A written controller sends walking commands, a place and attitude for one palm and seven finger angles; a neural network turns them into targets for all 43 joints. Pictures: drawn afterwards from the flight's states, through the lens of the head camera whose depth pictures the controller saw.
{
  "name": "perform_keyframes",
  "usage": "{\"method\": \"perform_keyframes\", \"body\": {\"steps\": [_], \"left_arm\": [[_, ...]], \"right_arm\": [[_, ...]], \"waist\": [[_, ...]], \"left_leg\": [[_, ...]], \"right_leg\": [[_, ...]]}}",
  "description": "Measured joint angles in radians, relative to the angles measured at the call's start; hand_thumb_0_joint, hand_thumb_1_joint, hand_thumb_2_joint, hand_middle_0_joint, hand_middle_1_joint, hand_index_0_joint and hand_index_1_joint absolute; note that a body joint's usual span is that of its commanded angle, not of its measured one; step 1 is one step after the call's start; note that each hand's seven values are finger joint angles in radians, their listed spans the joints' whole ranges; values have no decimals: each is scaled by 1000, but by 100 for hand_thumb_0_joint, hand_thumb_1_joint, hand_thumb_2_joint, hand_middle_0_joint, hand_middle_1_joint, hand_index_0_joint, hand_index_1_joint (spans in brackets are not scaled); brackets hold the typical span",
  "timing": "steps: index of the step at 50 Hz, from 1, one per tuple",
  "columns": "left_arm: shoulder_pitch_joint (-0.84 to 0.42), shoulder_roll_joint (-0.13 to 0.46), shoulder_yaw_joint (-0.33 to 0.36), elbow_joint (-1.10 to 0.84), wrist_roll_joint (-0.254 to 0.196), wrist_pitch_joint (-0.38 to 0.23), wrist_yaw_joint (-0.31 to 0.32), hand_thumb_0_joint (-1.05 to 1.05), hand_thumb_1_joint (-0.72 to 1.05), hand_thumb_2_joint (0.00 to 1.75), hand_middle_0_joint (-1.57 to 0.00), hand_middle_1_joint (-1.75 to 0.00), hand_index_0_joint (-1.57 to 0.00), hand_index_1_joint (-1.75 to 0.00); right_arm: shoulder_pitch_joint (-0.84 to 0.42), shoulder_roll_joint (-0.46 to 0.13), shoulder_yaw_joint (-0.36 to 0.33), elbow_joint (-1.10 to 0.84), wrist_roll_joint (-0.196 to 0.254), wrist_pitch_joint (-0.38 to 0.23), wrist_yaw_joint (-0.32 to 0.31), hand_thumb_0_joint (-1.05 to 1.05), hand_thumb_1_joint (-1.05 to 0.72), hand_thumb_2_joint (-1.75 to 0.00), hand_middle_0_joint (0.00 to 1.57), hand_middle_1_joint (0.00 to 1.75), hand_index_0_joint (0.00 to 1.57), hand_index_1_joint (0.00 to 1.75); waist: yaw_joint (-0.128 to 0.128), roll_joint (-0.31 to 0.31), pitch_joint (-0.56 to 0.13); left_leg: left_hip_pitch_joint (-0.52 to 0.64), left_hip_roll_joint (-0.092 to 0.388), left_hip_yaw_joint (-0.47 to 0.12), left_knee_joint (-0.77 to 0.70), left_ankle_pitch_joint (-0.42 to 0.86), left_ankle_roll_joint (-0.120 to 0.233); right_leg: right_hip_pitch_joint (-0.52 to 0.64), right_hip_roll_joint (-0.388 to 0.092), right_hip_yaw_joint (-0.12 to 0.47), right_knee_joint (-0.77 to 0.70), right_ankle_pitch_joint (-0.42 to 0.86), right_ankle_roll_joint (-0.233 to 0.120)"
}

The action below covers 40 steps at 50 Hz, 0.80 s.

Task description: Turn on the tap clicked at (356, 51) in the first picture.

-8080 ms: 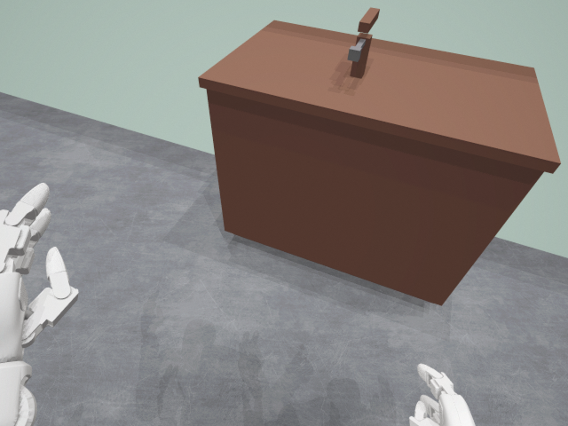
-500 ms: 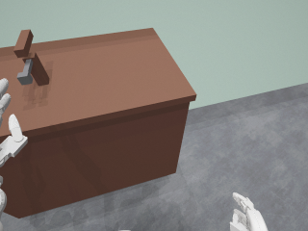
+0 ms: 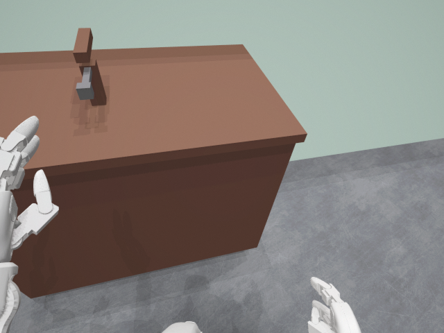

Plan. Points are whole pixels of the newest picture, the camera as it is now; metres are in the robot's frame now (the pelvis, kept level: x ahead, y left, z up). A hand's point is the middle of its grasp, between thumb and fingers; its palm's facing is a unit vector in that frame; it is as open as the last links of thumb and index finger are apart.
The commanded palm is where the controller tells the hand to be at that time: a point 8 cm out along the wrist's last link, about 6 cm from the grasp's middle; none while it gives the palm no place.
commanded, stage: come to a stop and stand still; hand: left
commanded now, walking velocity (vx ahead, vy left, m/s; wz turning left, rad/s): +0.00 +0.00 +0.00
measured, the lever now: (85, 91) +0.54 +0.36 +0.13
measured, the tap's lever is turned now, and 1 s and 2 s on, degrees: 0 0 0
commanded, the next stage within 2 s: look again from close up in 1.24 s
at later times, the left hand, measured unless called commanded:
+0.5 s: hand out of the picture +0.15 +0.34 +0.17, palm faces +0.45 -0.84 -0.30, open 7.4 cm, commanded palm +0.08 +0.37 +0.19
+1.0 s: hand out of the picture +0.19 +0.33 +0.16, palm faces +0.36 -0.86 -0.37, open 7.4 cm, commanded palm +0.12 +0.37 +0.19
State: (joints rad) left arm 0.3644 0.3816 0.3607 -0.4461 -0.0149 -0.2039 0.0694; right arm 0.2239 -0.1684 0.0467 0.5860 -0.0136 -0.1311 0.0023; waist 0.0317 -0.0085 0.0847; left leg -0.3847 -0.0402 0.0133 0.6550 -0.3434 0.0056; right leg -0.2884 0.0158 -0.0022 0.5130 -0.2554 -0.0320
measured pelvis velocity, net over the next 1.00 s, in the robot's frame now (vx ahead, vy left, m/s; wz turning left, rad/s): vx -0.04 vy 0.09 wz -0.01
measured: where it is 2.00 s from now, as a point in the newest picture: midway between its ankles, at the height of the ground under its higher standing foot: outside the picture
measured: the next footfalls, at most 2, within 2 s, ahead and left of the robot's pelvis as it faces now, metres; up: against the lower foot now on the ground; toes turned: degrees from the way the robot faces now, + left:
right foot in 0.28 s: +0.02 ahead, -0.04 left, +0.00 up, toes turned +0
left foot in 0.48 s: +0.00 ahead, +0.20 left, +0.00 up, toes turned +1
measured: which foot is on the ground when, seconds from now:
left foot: down 0.00-0.26, up 0.28-0.46, down 0.48-1.00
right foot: down 0.00-0.06, up 0.08-0.26, down 0.28-0.48, up 0.50-0.76, down 0.78-1.00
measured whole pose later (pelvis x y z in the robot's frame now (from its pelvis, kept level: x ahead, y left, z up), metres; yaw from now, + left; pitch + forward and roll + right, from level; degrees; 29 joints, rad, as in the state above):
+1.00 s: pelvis -0.04 +0.09 +0.01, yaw +0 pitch -1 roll +0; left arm 0.43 0.35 0.33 -0.47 -0.04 -0.15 0.13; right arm 0.21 -0.20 0.02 0.61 0.00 -0.10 -0.04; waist -0.01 -0.02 0.05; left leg -0.22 -0.01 0.03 0.52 -0.28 0.01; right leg -0.23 0.01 -0.06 0.52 -0.28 -0.03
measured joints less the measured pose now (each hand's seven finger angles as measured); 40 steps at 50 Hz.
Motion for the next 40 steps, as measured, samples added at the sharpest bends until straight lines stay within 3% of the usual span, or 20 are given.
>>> {"method": "perform_keyframes", "body": {"steps": [2,3,5,7,9,11,13,14,15,16,18,19,21,24,27,29,31,36,38,40], "left_arm": [[0,-9,2,-27,-7,12,4,1,89,90,-21,-30,-21,-30],[-17,-12,3,-30,-7,15,9,1,88,90,-21,-30,-22,-30],[-69,-19,5,-6,-7,24,15,1,88,90,-22,-30,-22,-30],[-99,-23,11,25,-7,39,15,1,88,90,-22,-30,-22,-30],[-88,-28,11,28,-13,56,18,1,88,90,-21,-30,-21,-30],[-44,-34,1,4,-18,66,22,2,89,90,-21,-30,-21,-30],[10,-17,-3,-31,-16,63,23,2,89,90,-21,-30,-21,-30],[33,6,6,-57,-14,58,24,2,89,90,-21,-30,-21,-30],[42,17,17,-80,-14,49,23,2,89,90,-21,-30,-21,-30],[41,21,25,-94,-16,40,22,2,89,90,-22,-30,-21,-30],[25,23,31,-89,-23,22,20,1,88,90,-22,-30,-22,-30],[19,19,34,-74,-24,16,24,1,88,90,-22,-30,-22,-30],[11,2,32,-37,-21,17,39,1,88,90,-22,-30,-22,-30],[4,-34,6,-7,-18,31,56,1,89,90,-21,-30,-21,-30],[-10,-29,-2,11,-22,44,50,1,89,90,-21,-30,-21,-30],[13,-11,6,3,-21,48,43,1,89,90,-21,-30,-21,-30],[50,1,10,-23,-17,44,41,2,89,90,-21,-30,-21,-30],[99,27,24,-50,-11,24,41,2,88,90,-22,-30,-21,-30],[86,43,38,-25,-13,29,45,1,88,90,-22,-30,-21,-30],[53,37,44,14,-15,33,50,1,89,90,-21,-30,-21,-30]], "right_arm": [[-16,-6,2,16,2,3,-4,1,-90,-90,20,30,21,30],[-27,-7,-1,23,3,2,-8,1,-90,-90,20,30,21,30],[-41,-1,-13,35,7,-6,-9,1,-90,-90,20,30,21,30],[-39,12,-22,45,10,-8,4,1,-90,-90,20,30,21,30],[-25,20,-20,47,8,-7,18,1,-90,-90,20,30,21,30],[1,19,-20,35,-1,0,24,1,-90,-90,20,30,21,30],[29,9,-23,9,-9,9,23,1,-90,-90,20,30,21,30],[38,4,-24,-8,-8,15,24,1,-90,-90,20,30,21,30],[29,-9,-26,-15,-3,22,23,1,-90,-90,20,30,21,30],[12,-21,-29,-5,1,30,21,1,-90,-90,20,30,21,30],[-8,-27,-36,34,12,38,14,1,-90,-90,20,30,21,30],[-10,-25,-37,47,14,38,8,1,-90,-90,20,30,21,30],[-4,-23,-36,54,13,28,-6,1,-90,-90,20,30,21,30],[18,-52,-42,28,7,-11,-29,1,-90,-90,20,30,21,30],[-5,-34,-57,32,10,-23,-39,1,-90,-90,20,30,20,30],[0,-7,-53,32,9,-28,-28,1,-90,-90,20,30,20,30],[20,10,-41,24,8,-29,-14,1,-90,-90,20,30,20,30],[77,22,-19,13,-3,-6,-12,1,-90,-90,20,30,20,30],[87,23,-12,13,-3,6,-17,1,-90,-90,20,30,21,30],[73,14,-10,23,-3,17,-20,1,-90,-90,20,30,21,30]], "waist": [[15,-5,3],[18,-12,17],[17,-15,49],[7,-22,59],[-6,-30,47],[-16,-23,23],[-21,-16,-8],[-19,-30,-23],[-9,-26,-18],[-3,-13,-6],[10,-14,-4],[16,-27,-13],[17,-52,-35],[-4,-38,-56],[-21,-58,-14],[-41,-59,-12],[-47,-46,-18],[-17,12,-46],[-8,15,-61],[1,24,-65]], "left_leg": [[18,-8,-9,15,-6,2],[21,-15,-4,1,66,28],[33,-22,5,-23,194,67],[53,-34,5,-71,226,88],[75,-41,8,-151,251,69],[92,-36,18,-235,264,37],[74,-38,45,-263,218,2],[28,-50,71,-209,138,-18],[-33,-49,69,-69,66,-28],[-88,-42,43,110,25,-35],[-133,-28,-4,340,7,-42],[-123,-15,-13,359,5,-39],[-54,15,-19,245,-2,-23],[115,62,-21,-85,9,7],[129,28,3,-97,107,19],[143,23,-1,-130,117,24],[157,31,-7,-175,137,28],[175,65,-4,-226,149,14],[159,60,1,-193,128,9],[125,60,8,-123,90,5]], "right_leg": [[-40,-10,-3,60,-15,6],[-61,-14,5,112,-65,11],[-110,13,45,295,-152,23],[-141,47,65,460,-150,26],[-129,68,43,499,-141,21],[-52,77,-10,363,-162,0],[66,76,-55,125,-170,-25],[114,60,-53,9,-132,-45],[108,51,-55,-37,5,-59],[91,54,-59,-22,58,-59],[75,52,-54,-4,46,-46],[69,44,-43,-10,39,-40],[52,20,-23,-22,41,-26],[2,-5,-23,43,2,-2],[-66,-8,20,255,-169,13],[-120,18,21,396,-166,15],[-148,25,-9,429,-126,12],[-32,21,-91,123,-108,-2],[51,17,-88,-10,-107,-9],[74,18,-75,-69,-1,-23]]}}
